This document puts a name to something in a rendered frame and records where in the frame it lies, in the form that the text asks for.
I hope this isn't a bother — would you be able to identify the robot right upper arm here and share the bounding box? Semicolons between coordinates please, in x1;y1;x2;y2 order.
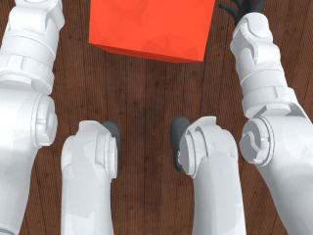
239;116;313;235

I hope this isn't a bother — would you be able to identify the robot left upper arm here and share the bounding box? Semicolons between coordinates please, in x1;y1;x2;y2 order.
0;87;58;235

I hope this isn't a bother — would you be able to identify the left robot forearm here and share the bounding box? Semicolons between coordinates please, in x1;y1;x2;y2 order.
0;0;65;96

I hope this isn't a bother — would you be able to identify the robot right foot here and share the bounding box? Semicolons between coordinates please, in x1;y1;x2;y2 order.
170;116;191;173

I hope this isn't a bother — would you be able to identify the robot left foot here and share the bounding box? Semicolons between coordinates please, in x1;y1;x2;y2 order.
101;120;121;175

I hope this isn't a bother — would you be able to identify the robot foot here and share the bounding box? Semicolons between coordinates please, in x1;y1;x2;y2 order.
101;120;121;175
170;116;191;173

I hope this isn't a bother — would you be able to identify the carton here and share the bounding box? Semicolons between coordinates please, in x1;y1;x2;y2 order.
88;0;215;64

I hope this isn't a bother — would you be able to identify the right robot forearm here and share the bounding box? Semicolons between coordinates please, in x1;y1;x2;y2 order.
230;12;313;125

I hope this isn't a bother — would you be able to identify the robot right hand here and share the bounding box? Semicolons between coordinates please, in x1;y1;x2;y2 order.
218;0;265;27

